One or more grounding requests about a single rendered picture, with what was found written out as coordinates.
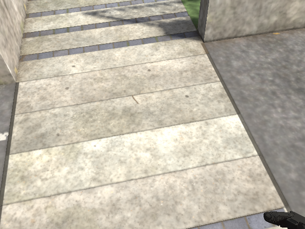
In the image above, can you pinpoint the robot right hand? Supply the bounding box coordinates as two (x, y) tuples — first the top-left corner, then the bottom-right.
(263, 211), (305, 229)

